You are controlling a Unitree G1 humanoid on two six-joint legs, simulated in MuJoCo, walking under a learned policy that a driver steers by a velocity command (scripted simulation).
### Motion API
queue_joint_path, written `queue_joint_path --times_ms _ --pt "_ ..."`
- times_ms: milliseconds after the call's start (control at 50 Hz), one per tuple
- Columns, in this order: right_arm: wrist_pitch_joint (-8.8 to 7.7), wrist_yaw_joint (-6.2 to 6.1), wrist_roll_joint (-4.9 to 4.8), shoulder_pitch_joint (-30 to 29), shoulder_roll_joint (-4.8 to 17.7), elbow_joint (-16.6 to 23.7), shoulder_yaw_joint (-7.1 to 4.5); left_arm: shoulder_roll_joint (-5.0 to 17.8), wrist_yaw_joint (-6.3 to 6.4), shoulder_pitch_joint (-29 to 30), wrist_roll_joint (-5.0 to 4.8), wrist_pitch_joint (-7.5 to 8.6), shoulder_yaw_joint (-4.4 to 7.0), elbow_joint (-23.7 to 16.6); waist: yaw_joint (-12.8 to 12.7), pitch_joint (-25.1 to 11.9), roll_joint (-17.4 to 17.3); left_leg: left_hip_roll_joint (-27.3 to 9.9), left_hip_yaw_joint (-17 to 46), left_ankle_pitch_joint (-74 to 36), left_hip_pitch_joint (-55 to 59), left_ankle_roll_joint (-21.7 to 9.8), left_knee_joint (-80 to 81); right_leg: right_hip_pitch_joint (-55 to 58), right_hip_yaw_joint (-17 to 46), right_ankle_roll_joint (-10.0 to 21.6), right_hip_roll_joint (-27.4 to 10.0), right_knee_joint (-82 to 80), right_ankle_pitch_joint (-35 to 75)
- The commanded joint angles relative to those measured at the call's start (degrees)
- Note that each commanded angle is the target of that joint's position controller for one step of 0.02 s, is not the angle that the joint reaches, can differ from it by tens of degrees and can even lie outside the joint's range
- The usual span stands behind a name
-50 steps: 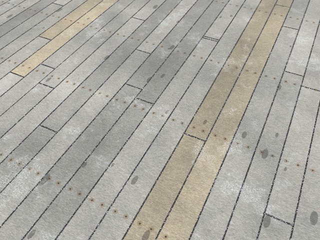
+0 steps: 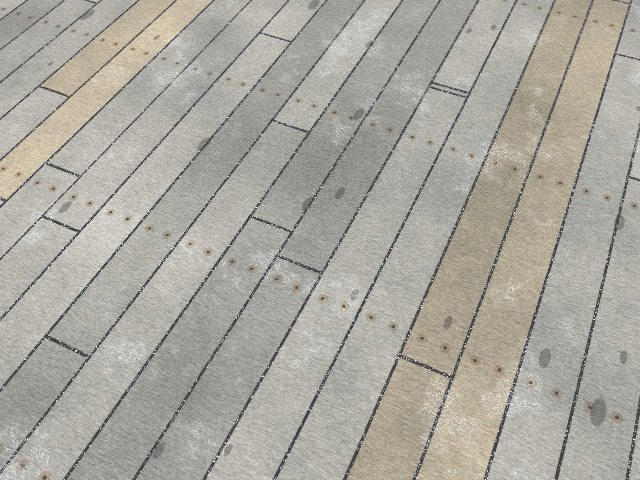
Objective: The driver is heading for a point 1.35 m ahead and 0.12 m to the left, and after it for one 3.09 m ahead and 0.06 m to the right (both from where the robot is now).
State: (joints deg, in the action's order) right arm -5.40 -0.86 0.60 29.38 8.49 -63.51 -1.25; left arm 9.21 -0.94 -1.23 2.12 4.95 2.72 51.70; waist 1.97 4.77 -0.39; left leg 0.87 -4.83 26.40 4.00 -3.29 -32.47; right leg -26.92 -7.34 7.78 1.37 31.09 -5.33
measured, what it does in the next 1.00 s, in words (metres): walks ahead: left foot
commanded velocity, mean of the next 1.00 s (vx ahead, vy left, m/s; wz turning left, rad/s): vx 0.50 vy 0.00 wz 0.00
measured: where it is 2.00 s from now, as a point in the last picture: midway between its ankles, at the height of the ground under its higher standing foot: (322, 207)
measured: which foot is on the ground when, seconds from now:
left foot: down 0.00-0.00, up 0.02-0.52, down 0.54-1.00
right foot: down 0.00-0.56, up 0.58-1.00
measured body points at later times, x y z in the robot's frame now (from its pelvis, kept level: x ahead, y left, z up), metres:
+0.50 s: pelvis +0.28 +0.01 +0.01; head +0.32 +0.02 +0.46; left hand +0.18 +0.23 -0.13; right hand +0.47 -0.19 -0.10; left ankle +0.43 +0.11 -0.70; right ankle +0.12 -0.07 -0.72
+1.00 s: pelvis +0.55 +0.03 +0.02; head +0.58 +0.04 +0.47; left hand +0.72 +0.25 -0.11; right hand +0.46 -0.19 -0.12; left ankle +0.44 +0.10 -0.72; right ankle +0.72 -0.09 -0.68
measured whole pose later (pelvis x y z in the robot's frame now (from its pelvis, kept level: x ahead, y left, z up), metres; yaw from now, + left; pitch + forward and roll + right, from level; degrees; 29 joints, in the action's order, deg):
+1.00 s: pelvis +0.55 +0.03 +0.02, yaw +0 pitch +1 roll +1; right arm -5.9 -0.3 1.0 27.9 8.6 -60.9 -1.7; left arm 10.3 -1.9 -2.8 1.3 2.2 2.2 52.2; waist 3.3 2.6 2.0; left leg 4.9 -5.1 15.6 5.5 -4.5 -9.2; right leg -34.6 -4.0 2.6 -4.5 37.4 -1.2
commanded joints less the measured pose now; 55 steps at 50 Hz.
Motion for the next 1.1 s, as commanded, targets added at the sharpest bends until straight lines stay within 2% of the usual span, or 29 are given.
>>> queue_joint_path --times_ms 20,40,60,100,120,160,220,260,320,420,480,500,520,540,560,580,600,620,640,660,680,720,780,880,1000,1040,1060,1080,1100 --pt "-0.40 0.66 -1.47 5.12 5.53 3.85 -1.36 14.34 0.35 -26.96 -0.17 -0.69 4.62 5.27 -8.78 -22.75 6.61 2.89 6.09 1.09 -36.07 -2.34 -48.29 45.25 47.62 13.61 -25.23 -15.22 -11.84" --pt "-0.27 0.62 -0.65 -1.34 6.66 6.06 -1.82 12.07 0.13 -19.73 -1.27 -0.71 3.84 4.40 -5.97 -12.73 4.06 -1.37 7.72 -4.00 -40.22 -2.94 -47.72 36.36 38.12 10.87 -22.84 -16.80 -15.79" --pt "-0.60 0.83 -0.20 -4.98 6.38 6.98 -1.74 8.08 -0.14 -15.77 -1.39 -0.24 2.75 3.82 -4.90 -7.15 1.14 -3.53 7.52 -8.29 -39.40 -3.03 -43.97 28.06 31.54 8.89 -20.66 -19.29 -12.25" --pt "0.51 1.19 1.19 -4.73 4.30 6.62 -1.78 3.75 0.28 -14.85 -1.39 0.54 1.31 5.15 -1.17 -2.58 1.29 -6.22 7.20 -10.77 -33.89 -2.38 -37.30 17.96 21.68 5.03 -15.57 -21.96 -4.52" --pt "1.32 1.56 1.58 -3.67 3.14 6.24 -1.68 3.26 0.56 -16.03 -1.36 0.91 0.98 5.86 -0.30 -2.48 2.03 -6.51 6.88 -11.09 -31.89 -1.83 -35.41 16.20 19.08 4.41 -14.48 -22.50 -1.79" --pt "2.34 2.04 1.74 -5.09 3.04 6.95 -1.81 4.89 0.84 -19.08 -1.49 1.68 1.06 6.98 0.41 -1.79 2.38 -6.74 5.53 -12.37 -32.95 -0.88 -32.89 15.78 15.83 4.58 -13.33 -23.23 4.24" --pt "3.09 2.45 1.60 -13.18 4.38 9.94 -2.00 6.53 0.81 -21.99 -1.50 1.84 1.06 7.43 -0.53 0.45 2.90 -7.96 3.95 -18.33 -39.42 0.60 -26.59 17.45 13.02 4.48 -12.36 -25.31 5.65" --pt "3.08 2.59 1.21 -18.76 4.82 11.86 -1.95 6.21 0.76 -24.06 -1.55 1.70 0.74 7.64 -1.81 1.41 3.20 -8.01 2.94 -22.29 -42.00 1.37 -20.47 19.47 11.57 4.07 -11.57 -25.72 8.31" --pt "2.81 2.73 0.69 -25.21 4.03 13.94 -1.40 6.29 0.86 -27.09 -1.61 1.76 0.43 8.16 -3.59 1.69 3.78 -6.55 1.07 -26.77 -41.13 1.64 -10.85 22.48 9.37 3.22 -10.88 -25.14 13.45" --pt "2.15 2.63 0.58 -31.75 4.69 16.43 -1.32 6.95 1.54 -30.91 -1.00 1.61 0.41 9.71 -5.27 2.46 4.53 -4.50 -0.09 -25.62 -41.22 -0.44 -2.26 31.75 8.65 3.69 -13.38 -22.24 20.12" --pt "1.41 2.22 0.69 -28.69 5.85 16.14 -1.98 8.23 2.09 -28.77 -0.64 1.42 0.79 9.74 -2.61 0.81 4.89 -1.88 -1.00 -19.28 -34.61 -3.09 1.28 34.79 7.35 2.61 -14.53 -15.73 34.78" --pt "1.11 1.81 0.76 -23.70 6.70 14.59 -2.54 8.92 2.17 -27.90 -0.52 1.27 1.00 9.71 -0.44 -1.91 5.20 0.02 -1.60 -17.37 -28.46 -4.15 2.33 34.83 6.74 1.90 -14.19 -9.79 41.87" --pt "0.64 1.35 1.01 -14.70 7.55 11.43 -3.27 9.16 2.10 -26.73 -0.70 0.93 1.06 9.55 3.39 -6.51 3.79 1.76 -2.58 -19.57 -18.41 -5.32 6.11 33.09 5.13 0.83 -12.32 0.39 42.99" --pt "0.12 0.78 2.25 -4.91 10.47 8.67 -4.37 8.06 1.92 -26.49 -1.26 0.89 0.65 8.64 6.70 -12.48 1.64 -4.29 3.60 -18.74 -3.46 -7.45 6.23 23.01 3.95 -0.13 -10.09 13.97 30.05" --pt "0.04 0.61 3.55 1.60 17.17 8.23 -6.04 2.10 1.21 -32.37 -3.76 0.79 -0.60 6.99 5.34 -21.26 -10.49 -22.68 30.52 -13.49 14.67 -14.84 9.17 2.73 0.81 -2.90 -1.06 37.50 -2.63" --pt "1.07 1.35 1.35 -1.83 16.14 8.21 -6.00 5.88 1.05 -31.46 -2.74 0.71 0.58 7.57 4.09 -22.28 -8.07 -24.80 44.03 -10.59 13.10 -16.47 17.19 -5.15 8.50 -2.39 2.19 45.98 -22.87" --pt "1.24 1.56 0.34 -9.13 13.43 9.21 -5.14 6.94 1.01 -25.58 -1.97 0.50 1.01 5.88 1.26 -12.07 -4.17 -22.58 34.19 -6.47 4.14 -14.03 18.12 -9.03 10.06 -1.92 -1.97 46.49 -17.99" --pt "0.84 1.87 0.23 -13.11 9.44 9.87 -4.01 6.31 0.72 -21.86 -1.64 0.81 0.83 4.96 0.34 -6.68 -1.12 -20.06 27.43 -9.49 -4.07 -12.08 20.66 -8.16 10.04 -1.92 -4.09 42.89 -13.49" --pt "0.44 1.82 0.34 -14.40 7.33 9.47 -3.33 5.20 0.57 -20.95 -1.29 0.51 0.87 5.05 -1.39 -3.71 -1.02 -17.07 21.91 -13.39 -9.26 -9.66 22.32 -5.89 9.75 -2.04 -5.78 39.13 -11.23" --pt "0.11 1.49 0.09 -14.08 5.49 8.58 -2.68 4.36 0.32 -21.84 -0.40 -0.28 0.81 5.21 -3.03 -2.52 -2.21 -14.62 17.62 -16.98 -13.02 -7.90 23.44 -3.05 9.56 -2.61 -6.84 36.19 -10.12" --pt "-0.27 1.23 0.16 -12.73 5.10 7.84 -2.40 3.37 -0.05 -22.92 -0.03 -1.04 0.71 5.68 -3.71 -2.70 -2.89 -13.57 15.18 -20.00 -14.24 -7.39 23.88 -1.24 9.08 -3.13 -7.00 34.88 -9.43" --pt "-0.99 0.98 0.02 -9.42 6.68 6.62 -2.55 3.22 -0.50 -21.75 0.11 -1.94 0.81 5.14 -4.26 -2.49 -2.64 -12.59 12.46 -26.42 -13.98 -7.70 24.39 -2.51 7.81 -4.04 -7.14 33.26 -7.83" --pt "-1.08 0.93 -0.05 -6.16 7.99 5.95 -2.55 4.13 -0.82 -14.27 -0.04 -2.66 0.90 2.54 -3.21 -0.38 -2.73 -11.87 10.26 -28.20 -11.99 -7.66 26.15 -9.10 6.48 -5.45 -8.36 28.13 -2.31" --pt "-0.97 0.78 -0.02 -1.02 7.48 4.94 -1.88 3.80 -1.02 -3.04 -0.76 -2.46 0.31 -1.27 -0.52 1.21 -3.02 -10.74 7.37 -35.37 -7.14 -6.85 26.14 -11.92 4.12 -6.61 -7.31 14.17 4.71" --pt "-0.76 0.00 0.70 3.01 8.14 3.02 -1.85 4.14 -0.87 4.31 -0.93 -1.60 -0.12 -4.30 1.03 2.22 -3.80 -13.33 6.19 -44.54 2.52 -7.82 22.62 -10.78 2.42 -3.97 -4.67 3.49 2.86" --pt "-0.64 -0.33 0.93 1.45 8.88 2.98 -2.07 4.82 -0.64 2.52 -0.94 -1.07 0.20 -4.26 -0.70 1.37 -4.00 -14.07 5.29 -53.88 4.16 -7.26 18.69 -6.37 1.77 -2.10 -3.00 0.99 -1.35" --pt "-0.58 -0.44 1.04 0.42 9.52 3.05 -2.25 5.48 -0.28 -0.80 -0.95 -0.81 0.59 -3.35 -2.32 -0.46 -4.45 -13.98 4.66 -61.72 4.23 -6.61 14.52 -1.36 1.07 -1.02 -1.24 0.02 -3.61" --pt "-0.36 -0.41 1.08 -0.41 10.05 3.04 -2.41 6.44 0.17 -7.37 -0.87 -0.44 1.23 -1.24 -5.03 -3.89 -4.28 -13.18 3.96 -66.60 3.93 -5.93 6.90 6.00 0.42 0.15 0.71 -1.99 -4.21" --pt "-0.14 -0.29 0.67 -1.55 9.90 3.39 -2.32 7.85 0.69 -17.22 -0.26 0.12 2.07 2.04 -9.12 -9.04 -2.61 -11.00 2.21 -62.17 -1.18 -4.79 -4.41 18.78 1.21 1.66 0.30 -5.17 -0.92"
Keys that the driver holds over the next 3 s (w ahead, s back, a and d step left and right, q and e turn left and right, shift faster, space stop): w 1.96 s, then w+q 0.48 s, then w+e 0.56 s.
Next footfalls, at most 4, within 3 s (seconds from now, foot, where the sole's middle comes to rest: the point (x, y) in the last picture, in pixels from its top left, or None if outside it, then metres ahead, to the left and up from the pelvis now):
0.54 left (280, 458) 0.48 0.10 -0.75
1.10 right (355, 317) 0.79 -0.07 -0.75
1.68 left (279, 216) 1.09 0.11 -0.75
2.26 right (339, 131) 1.41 -0.06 -0.75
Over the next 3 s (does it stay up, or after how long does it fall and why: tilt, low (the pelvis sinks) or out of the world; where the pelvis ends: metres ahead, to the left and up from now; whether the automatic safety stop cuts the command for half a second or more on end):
stays up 1.58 0.11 0.03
